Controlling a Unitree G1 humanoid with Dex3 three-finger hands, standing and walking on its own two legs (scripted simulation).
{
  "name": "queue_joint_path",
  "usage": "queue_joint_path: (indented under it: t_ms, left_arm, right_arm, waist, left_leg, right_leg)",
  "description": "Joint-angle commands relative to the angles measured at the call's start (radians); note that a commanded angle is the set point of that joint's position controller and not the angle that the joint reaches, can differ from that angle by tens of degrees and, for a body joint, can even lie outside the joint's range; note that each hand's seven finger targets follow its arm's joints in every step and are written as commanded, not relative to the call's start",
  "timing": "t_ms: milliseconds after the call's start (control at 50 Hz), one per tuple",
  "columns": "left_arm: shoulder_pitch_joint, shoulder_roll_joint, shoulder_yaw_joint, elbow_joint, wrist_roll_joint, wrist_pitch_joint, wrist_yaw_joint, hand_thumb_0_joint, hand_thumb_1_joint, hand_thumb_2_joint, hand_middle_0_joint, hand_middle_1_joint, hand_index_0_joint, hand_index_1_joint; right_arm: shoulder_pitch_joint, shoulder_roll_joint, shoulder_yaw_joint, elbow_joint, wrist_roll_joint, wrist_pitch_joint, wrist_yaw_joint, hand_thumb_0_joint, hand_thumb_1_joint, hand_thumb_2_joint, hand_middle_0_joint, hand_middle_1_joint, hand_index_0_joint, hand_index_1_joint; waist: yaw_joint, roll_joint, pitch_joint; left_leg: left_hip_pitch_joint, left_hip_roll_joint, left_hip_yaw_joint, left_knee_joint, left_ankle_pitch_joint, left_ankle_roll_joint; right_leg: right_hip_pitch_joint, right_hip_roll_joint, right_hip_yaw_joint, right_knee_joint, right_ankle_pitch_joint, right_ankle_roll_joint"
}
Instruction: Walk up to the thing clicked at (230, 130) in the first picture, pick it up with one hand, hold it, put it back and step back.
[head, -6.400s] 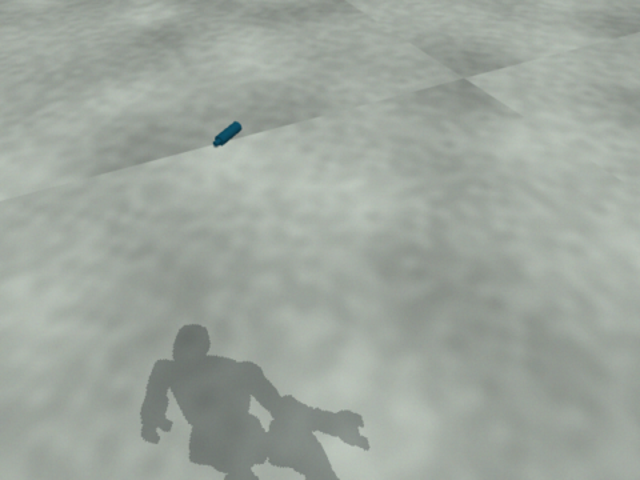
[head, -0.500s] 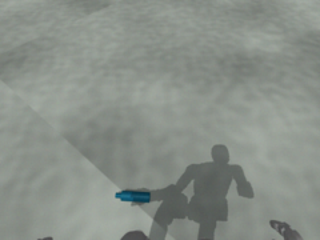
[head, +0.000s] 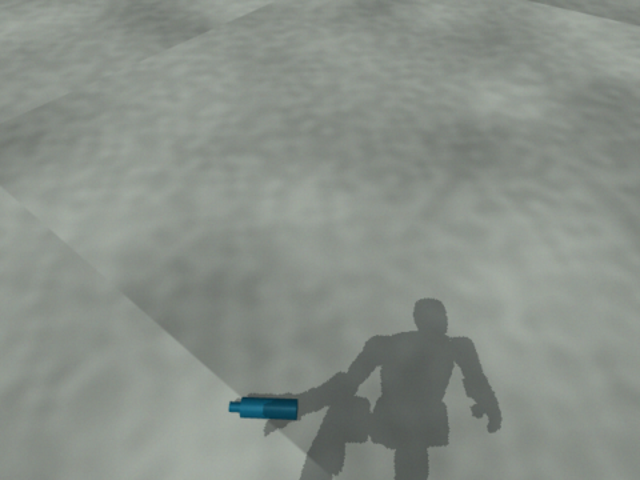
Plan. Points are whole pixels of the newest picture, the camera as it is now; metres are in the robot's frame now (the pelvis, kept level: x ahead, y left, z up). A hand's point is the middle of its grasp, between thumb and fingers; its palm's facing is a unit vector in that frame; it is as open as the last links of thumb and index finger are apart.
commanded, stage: walk up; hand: left
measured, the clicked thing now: (263, 408) +0.42 +0.20 -0.74
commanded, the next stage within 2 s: stand in 1.04 s
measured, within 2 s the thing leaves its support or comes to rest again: neither
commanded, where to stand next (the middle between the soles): +0.05 +0.02 m, yaw -2 degrees
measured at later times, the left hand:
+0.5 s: hand out of the picture +0.11 +0.24 -0.14, palm faces -0.06 -0.93 -0.36, open 7.4 cm
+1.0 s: hand out of the picture +0.10 +0.25 -0.14, palm faces -0.06 -0.93 -0.36, open 7.4 cm
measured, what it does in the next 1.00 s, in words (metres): stands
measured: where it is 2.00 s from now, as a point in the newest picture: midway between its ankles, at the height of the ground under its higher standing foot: outside the picture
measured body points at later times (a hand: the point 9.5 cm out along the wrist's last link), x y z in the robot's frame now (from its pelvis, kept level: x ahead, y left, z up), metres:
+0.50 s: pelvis +0.00 -0.01 +0.01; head +0.02 -0.01 +0.46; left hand +0.11 +0.29 -0.11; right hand +0.09 -0.32 -0.12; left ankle +0.03 +0.11 -0.73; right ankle +0.02 -0.15 -0.73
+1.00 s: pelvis +0.01 +0.00 +0.01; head +0.03 +0.00 +0.46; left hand +0.11 +0.30 -0.12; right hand +0.09 -0.31 -0.12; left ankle +0.03 +0.11 -0.73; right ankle +0.02 -0.15 -0.73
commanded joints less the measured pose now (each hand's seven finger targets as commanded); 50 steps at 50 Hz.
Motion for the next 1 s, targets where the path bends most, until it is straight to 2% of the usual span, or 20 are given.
queue_joint_path:
  t_ms: [0, 20, 80, 280, 380, 480, 580, 720, 800, 980]
  left_arm:
    - [-0.074, 0.214, 0.042, -0.049, -0.004, -0.033, 0.015, 0.000, 0.900, 0.900, -0.200, -0.300, -0.200, -0.300]
    - [-0.084, 0.212, 0.042, -0.046, -0.003, -0.032, 0.016, 0.000, 0.900, 0.900, -0.200, -0.300, -0.200, -0.300]
    - [-0.091, 0.209, 0.039, -0.033, -0.003, -0.032, 0.017, 0.000, 0.900, 0.900, -0.200, -0.300, -0.200, -0.300]
    - [-0.157, 0.196, 0.044, -0.022, 0.011, -0.027, 0.012, 0.000, 0.900, 0.900, -0.200, -0.300, -0.200, -0.300]
    - [-0.152, 0.188, 0.050, -0.026, 0.012, -0.025, 0.008, 0.000, 0.900, 0.900, -0.200, -0.300, -0.200, -0.300]
    - [-0.144, 0.187, 0.050, -0.029, 0.014, -0.018, 0.006, 0.000, 0.900, 0.900, -0.200, -0.300, -0.200, -0.300]
    - [-0.141, 0.178, 0.049, -0.029, 0.014, -0.014, 0.006, 0.000, 0.900, 0.900, -0.200, -0.300, -0.200, -0.300]
    - [-0.132, 0.175, 0.048, -0.029, 0.012, -0.012, 0.007, 0.000, 0.900, 0.900, -0.200, -0.300, -0.200, -0.300]
    - [-0.126, 0.176, 0.048, -0.028, 0.012, -0.013, 0.009, 0.000, 0.900, 0.900, -0.200, -0.300, -0.200, -0.300]
    - [-0.125, 0.175, 0.048, -0.029, 0.014, -0.010, 0.009, 0.000, 0.900, 0.900, -0.200, -0.300, -0.200, -0.300]
  right_arm:
    - [-0.079, -0.224, -0.046, -0.061, 0.014, -0.039, -0.013, 0.000, -0.900, -0.900, 0.200, 0.300, 0.200, 0.300]
    - [-0.083, -0.226, -0.047, -0.056, 0.015, -0.038, -0.013, 0.000, -0.900, -0.900, 0.200, 0.300, 0.200, 0.300]
    - [-0.091, -0.219, -0.049, -0.039, 0.019, -0.032, -0.013, 0.000, -0.900, -0.900, 0.200, 0.300, 0.200, 0.300]
    - [-0.117, -0.208, -0.047, -0.005, 0.008, -0.025, -0.004, 0.000, -0.900, -0.900, 0.200, 0.300, 0.200, 0.300]
    - [-0.114, -0.208, -0.048, -0.002, 0.004, -0.035, -0.005, 0.000, -0.900, -0.900, 0.200, 0.300, 0.200, 0.300]
    - [-0.112, -0.215, -0.049, -0.007, 0.000, -0.037, -0.007, 0.000, -0.900, -0.900, 0.200, 0.300, 0.200, 0.300]
    - [-0.101, -0.217, -0.050, -0.011, -0.001, -0.039, -0.008, 0.000, -0.900, -0.900, 0.200, 0.300, 0.200, 0.300]
    - [-0.078, -0.222, -0.053, -0.010, 0.001, -0.037, -0.011, 0.000, -0.900, -0.900, 0.200, 0.300, 0.200, 0.300]
    - [-0.071, -0.217, -0.054, -0.011, 0.003, -0.036, -0.011, 0.000, -0.900, -0.900, 0.200, 0.300, 0.200, 0.300]
    - [-0.077, -0.218, -0.055, -0.013, 0.000, -0.031, -0.011, 0.000, -0.900, -0.900, 0.200, 0.300, 0.200, 0.300]
  waist:
    - [-0.011, 0.009, -0.149]
    - [-0.014, 0.005, -0.152]
    - [-0.017, -0.017, -0.155]
    - [-0.023, -0.051, -0.097]
    - [-0.014, -0.023, -0.137]
    - [-0.010, -0.002, -0.124]
    - [-0.011, 0.012, -0.123]
    - [-0.017, 0.012, -0.130]
    - [-0.018, 0.000, -0.142]
    - [-0.020, -0.006, -0.118]
  left_leg:
    - [0.106, 0.110, -0.129, -0.157, 0.187, 0.032]
    - [0.122, 0.109, -0.117, -0.154, 0.220, 0.031]
    - [0.168, 0.102, -0.096, -0.156, 0.234, 0.023]
    - [0.169, 0.095, -0.085, -0.251, 0.071, 0.002]
    - [0.167, 0.105, -0.081, -0.267, 0.129, 0.000]
    - [0.149, 0.110, -0.091, -0.296, 0.063, 0.002]
    - [0.127, 0.121, -0.102, -0.306, 0.062, 0.011]
    - [0.140, 0.117, -0.094, -0.293, 0.100, 0.013]
    - [0.172, 0.114, -0.081, -0.270, 0.156, 0.011]
    - [0.171, 0.117, -0.086, -0.287, 0.115, 0.013]
  right_leg:
    - [0.040, -0.080, 0.073, -0.096, 0.218, -0.067]
    - [0.040, -0.087, 0.074, -0.108, 0.239, -0.065]
    - [0.029, -0.105, 0.090, -0.140, 0.255, -0.066]
    - [0.004, -0.112, 0.114, -0.253, 0.097, -0.057]
    - [0.066, -0.104, 0.096, -0.238, 0.157, -0.057]
    - [0.069, -0.094, 0.089, -0.224, 0.139, -0.058]
    - [0.090, -0.078, 0.072, -0.210, 0.149, -0.054]
    - [0.096, -0.080, 0.073, -0.209, 0.172, -0.054]
    - [0.093, -0.091, 0.079, -0.214, 0.209, -0.054]
    - [0.066, -0.086, 0.078, -0.223, 0.174, -0.053]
